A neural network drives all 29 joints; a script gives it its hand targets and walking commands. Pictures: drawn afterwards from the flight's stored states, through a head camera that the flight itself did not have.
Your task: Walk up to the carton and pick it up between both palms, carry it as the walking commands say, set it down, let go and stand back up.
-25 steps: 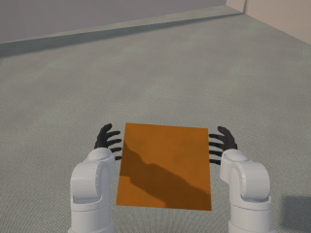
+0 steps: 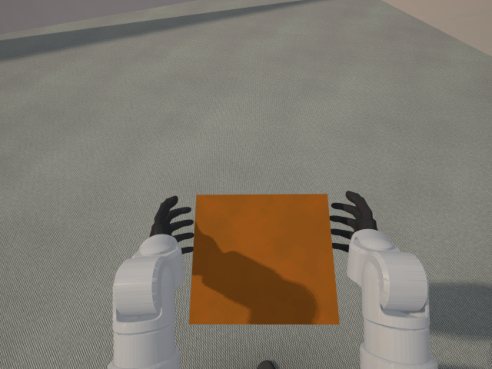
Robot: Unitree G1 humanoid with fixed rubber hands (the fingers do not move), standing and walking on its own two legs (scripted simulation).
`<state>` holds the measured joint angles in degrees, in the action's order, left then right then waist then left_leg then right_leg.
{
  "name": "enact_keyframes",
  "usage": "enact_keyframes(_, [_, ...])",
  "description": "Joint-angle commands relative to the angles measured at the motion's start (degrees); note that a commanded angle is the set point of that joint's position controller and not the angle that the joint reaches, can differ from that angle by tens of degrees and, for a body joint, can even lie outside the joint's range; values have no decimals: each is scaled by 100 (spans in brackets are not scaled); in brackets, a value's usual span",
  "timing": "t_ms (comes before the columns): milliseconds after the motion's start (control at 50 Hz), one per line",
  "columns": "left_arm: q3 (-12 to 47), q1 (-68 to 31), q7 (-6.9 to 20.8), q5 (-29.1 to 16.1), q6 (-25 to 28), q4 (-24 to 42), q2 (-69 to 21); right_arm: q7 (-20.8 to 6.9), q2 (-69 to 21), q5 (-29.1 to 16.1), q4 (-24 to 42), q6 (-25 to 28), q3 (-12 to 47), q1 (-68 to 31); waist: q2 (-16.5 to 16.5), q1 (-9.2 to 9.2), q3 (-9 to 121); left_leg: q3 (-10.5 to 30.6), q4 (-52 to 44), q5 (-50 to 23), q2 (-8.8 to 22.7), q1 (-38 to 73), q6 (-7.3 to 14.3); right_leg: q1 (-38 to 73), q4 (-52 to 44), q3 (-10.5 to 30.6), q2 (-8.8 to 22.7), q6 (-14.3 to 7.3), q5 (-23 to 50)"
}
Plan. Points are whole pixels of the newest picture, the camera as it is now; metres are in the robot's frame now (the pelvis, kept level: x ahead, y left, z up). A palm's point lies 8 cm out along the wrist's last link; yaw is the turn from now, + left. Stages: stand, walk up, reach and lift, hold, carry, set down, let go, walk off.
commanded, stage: carry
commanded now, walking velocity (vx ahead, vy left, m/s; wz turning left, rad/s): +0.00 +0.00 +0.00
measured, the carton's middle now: (261, 259) +0.30 -0.01 -0.01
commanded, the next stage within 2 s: hold in 1.48 s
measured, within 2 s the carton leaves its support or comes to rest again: neither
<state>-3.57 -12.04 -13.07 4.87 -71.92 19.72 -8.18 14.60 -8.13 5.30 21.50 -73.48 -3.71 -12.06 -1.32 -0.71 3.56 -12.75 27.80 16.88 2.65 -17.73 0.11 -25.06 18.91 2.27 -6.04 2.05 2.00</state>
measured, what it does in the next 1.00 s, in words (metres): steps on the spot: right foot, then left foot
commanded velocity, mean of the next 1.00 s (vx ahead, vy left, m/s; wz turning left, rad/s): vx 0.00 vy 0.00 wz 0.00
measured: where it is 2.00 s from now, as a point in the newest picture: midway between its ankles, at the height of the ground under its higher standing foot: outside the picture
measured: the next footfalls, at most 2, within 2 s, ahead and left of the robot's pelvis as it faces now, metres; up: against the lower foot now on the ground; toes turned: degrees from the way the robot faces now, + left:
right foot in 0.48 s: +0.06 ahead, -0.09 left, +0.00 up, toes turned +15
left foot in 0.70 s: -0.03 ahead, +0.11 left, +0.00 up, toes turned +4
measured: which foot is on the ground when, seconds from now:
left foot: down 0.00-0.48, up 0.50-0.68, down 0.70-1.00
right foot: down 0.00-0.34, up 0.36-0.46, down 0.48-1.00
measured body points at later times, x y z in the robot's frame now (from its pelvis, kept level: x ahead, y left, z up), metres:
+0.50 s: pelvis -0.06 -0.01 -0.02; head -0.08 -0.04 +0.43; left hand +0.23 +0.13 +0.09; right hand +0.22 -0.16 +0.07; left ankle +0.01 +0.11 -0.73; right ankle +0.03 -0.09 -0.74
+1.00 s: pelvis -0.08 +0.04 -0.01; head -0.10 +0.04 +0.44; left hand +0.20 +0.18 +0.07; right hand +0.20 -0.11 +0.08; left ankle -0.07 +0.10 -0.74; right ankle +0.03 -0.09 -0.74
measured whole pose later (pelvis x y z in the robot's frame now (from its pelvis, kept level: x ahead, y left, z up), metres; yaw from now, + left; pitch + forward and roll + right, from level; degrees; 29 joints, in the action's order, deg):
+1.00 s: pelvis -0.08 +0.04 -0.01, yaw +0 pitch +1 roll +0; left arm -4.1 -12.2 -13.1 4.9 -70.1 16.1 -8.2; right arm 13.9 -8.0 5.8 17.1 -69.8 -3.7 -11.3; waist -0.8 -0.6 4.0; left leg -12.4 35.3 18.0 1.1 -19.0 4.5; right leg -26.0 30.4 2.6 -0.5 0.4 -5.9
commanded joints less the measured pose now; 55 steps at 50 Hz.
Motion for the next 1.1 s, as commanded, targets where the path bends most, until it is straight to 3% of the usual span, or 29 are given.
enact_keyframes(0, [3755, -2616, 1525, -2009, 459, 1055, -5899, -1701, -5827, -2144, 481, 533, 3427, -2459, 834, 40, 2382, 728, -870, 1409, 649, 1326, 436, 1153, 116, 310, 832, 949, -663])
enact_keyframes(60, [3669, -2560, 1498, -1876, 380, 659, -5865, -1766, -5662, -2139, 284, 495, 3299, -2674, 1306, 175, 1853, 1160, -700, 2405, 964, -294, 330, 1276, 903, 643, 1040, 139, -1753])
enact_keyframes(100, [3610, -2418, 1513, -1887, 363, 463, -5847, -1771, -5560, -2075, 244, 499, 3239, -2583, 615, 239, 1560, 985, -446, 2711, 839, -882, 291, 1234, 896, 738, 1003, -65, -2239])
enact_keyframes(120, [3574, -2779, 1531, -1908, 377, 489, -5899, -1781, -5710, -2109, 264, 519, 3267, -2948, 183, 244, 1285, 683, 10, 2485, 539, -959, 176, 970, 192, 1114, 1184, -12, -2652])
enact_keyframes(160, [3428, -2471, 1564, -1926, 315, 240, -5766, -1737, -5585, -2006, 177, 444, 3283, -2537, -1369, 69, 1220, 70, 584, 1549, -201, 216, 232, 75, -1662, 1475, 1340, 456, -3736])
enact_keyframes(180, [3368, -2339, 1571, -1891, 273, 136, -5694, -1739, -5540, -2009, 163, 448, 3283, -2548, -1350, 3, 1459, -2, 750, 1244, -311, 940, 399, -179, -1926, 1275, 1334, 699, -3704])
enact_keyframes(220, [3408, -2577, 1585, -1933, 276, 164, -5741, -1696, -5563, -2016, 275, 458, 3259, -2795, -1010, -41, 1708, -191, -67, 1445, -390, 1468, 522, 65, -1776, 448, 853, 1276, -2828])
enact_keyframes(240, [3417, -2586, 1595, -1883, 287, 105, -5752, -1706, -5643, -2012, 125, 457, 3325, -2717, -774, -89, 1703, 115, -682, 1905, -138, 1587, 627, 163, -1342, 115, 561, 1467, -2539])
enact_keyframes(260, [3350, -2426, 1630, -1824, 274, -153, -5765, -1701, -5538, -1974, 24, 448, 3291, -2592, -57, -128, 1921, 763, -1187, 2343, 344, 1518, 806, 319, -157, -147, 231, 1548, -2255])
enact_keyframes(280, [3360, -2296, 1632, -1825, 287, -250, -5909, -1680, -5448, -2002, 291, 505, 3255, -2872, 1266, -104, 2086, 1381, -1474, 2380, 1050, 849, 894, 776, 1880, -100, 177, 1331, -1798])
enact_keyframes(300, [3544, -2769, 1634, -1947, 349, 112, -5875, -1724, -5579, -2032, 80, 511, 3170, -2890, 2027, 68, 1939, 1888, -1402, 2612, 1704, -524, 1032, 1028, 3350, 343, 569, 447, -2231])
enact_keyframes(320, [3651, -2968, 1645, -2012, 385, 289, -6006, -1759, -5593, -1998, 137, 538, 3156, -2738, 1988, 120, 1636, 1745, -1670, 2957, 1920, -1304, 1012, 895, 4123, 306, 546, 218, -2237])
enact_keyframes(360, [3493, -3061, 1650, -2072, 460, 455, -6220, -1758, -5870, -2217, 715, 610, 3374, -3486, 952, 333, 1597, 1003, -922, 2293, 1625, -1327, 537, 972, 3084, 395, 911, -30, -1853])
enact_keyframes(400, [3417, -2788, 1636, -2225, 434, 483, -6369, -1657, -6027, -2371, 1093, 571, 3546, -3719, -589, 316, 1321, 473, 846, 1335, 709, -785, 116, 1166, 713, 851, 905, -210, -1869])
enact_keyframes(420, [3367, -2499, 1673, -2132, 445, 372, -6238, -1669, -5969, -2233, 811, 560, 3576, -3179, -1586, 177, 1654, 342, 1567, 933, 324, -741, 18, 1322, -361, 1922, 1655, -303, -1837])
enact_keyframes(440, [3274, -2321, 1646, -2034, 382, 72, -6031, -1623, -5810, -2114, 468, 482, 3504, -2755, -1696, 42, 1726, 572, 1986, 1121, 196, -711, 15, 1128, -516, 2627, 2207, -506, -1604])
enact_keyframes(480, [3194, -2162, 1610, -2099, 337, 177, -5935, -1603, -5635, -2177, 490, 374, 3501, -2551, -1364, 74, 1867, 986, 1643, 834, 200, -728, 139, 1013, -338, 2003, 2024, -575, -1953])
enact_keyframes(560, [3339, -2623, 1703, -2112, 488, 554, -6129, -1688, -6016, -2291, 855, 521, 3795, -3176, -1022, 92, 1915, 841, 1319, 310, 21, -81, 286, 596, -588, 1355, 1567, -474, -3142])
enact_keyframes(600, [3405, -2415, 1678, -2147, 460, 489, -6183, -1683, -5950, -2218, 714, 535, 3617, -2925, -720, 132, 2400, 567, 642, 314, 15, 524, 344, 798, -452, 1100, 1377, -375, -2530])
enact_keyframes(640, [3435, -2396, 1645, -2078, 489, 598, -6095, -1735, -6048, -2289, 653, 539, 3681, -2861, -679, 102, 2374, 772, -206, 241, 299, 763, 359, 894, -31, 832, 1234, -397, -2310])
enact_keyframes(680, [3488, -2192, 1616, -1984, 506, 447, -6131, -1770, -5904, -2229, 620, 593, 3588, -2656, 313, 91, 2399, 1225, -370, 72, 716, 1059, 432, 734, 663, 452, 1024, -320, -1206])
enact_keyframes(720, [3724, -2727, 1596, -2091, 532, 843, -6202, -1850, -5869, -2167, 485, 626, 3386, -2534, 1025, 77, 2228, 1470, -681, 152, 1112, 852, 543, 521, 1025, 70, 830, -345, -1077])
enact_keyframes(820, [3706, -2731, 1564, -1949, 484, 597, -6074, -1883, -5704, -2116, 331, 634, 3333, -2658, 588, 123, 1840, 1289, -730, 563, 1040, 326, 489, 686, 1101, -3, 785, -392, -1017])
enact_keyframes(860, [3805, -2835, 1554, -1990, 486, 604, -6187, -1892, -5775, -2075, 250, 661, 3241, -2597, 836, 135, 1791, 1126, -617, -424, 1038, 618, 418, 538, 1192, -9, 860, -409, -744])
enact_keyframes(900, [3755, -2721, 1561, -1978, 483, 549, -6139, -1900, -5723, -2097, 365, 666, 3313, -2598, 447, 133, 1893, 1267, -534, -749, 1121, 703, 554, 557, 1218, -70, 809, -371, -749])
enact_keyframes(940, [3829, -2753, 1584, -2042, 493, 561, -6192, -1897, -5746, -2045, 287, 672, 3254, -2418, 616, 133, 2077, 1175, -490, -539, 1065, 715, 522, 664, 1167, -76, 796, -359, -787])
enact_keyframes(1000, [3668, -2579, 1630, -1998, 503, 355, -6269, -1868, -5753, -2059, 526, 707, 3346, -2737, 105, 152, 2154, 918, -290, -624, 881, 723, 439, 822, 1041, 54, 924, -384, -513])
enact_keyframes(1020, [3667, -2534, 1598, -1996, 481, 355, -6164, -1869, -5739, -2069, 299, 697, 3259, -2521, 410, 127, 2089, 1116, -409, -567, 918, 702, 503, 797, 1104, -3, 922, -365, -610])
enact_keyframes(1080, [3790, -2913, 1618, -2153, 548, 779, -6248, -1876, -5924, -2067, 328, 709, 3240, -2480, 402, 107, 2345, 991, -197, -855, 861, 783, 505, 955, 1073, 91, 978, -421, -364])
